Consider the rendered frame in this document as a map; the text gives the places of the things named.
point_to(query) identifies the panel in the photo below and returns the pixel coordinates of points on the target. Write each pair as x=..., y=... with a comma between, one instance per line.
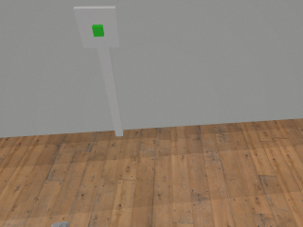
x=86, y=17

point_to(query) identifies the button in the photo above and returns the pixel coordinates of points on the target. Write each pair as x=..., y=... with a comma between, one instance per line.
x=98, y=30

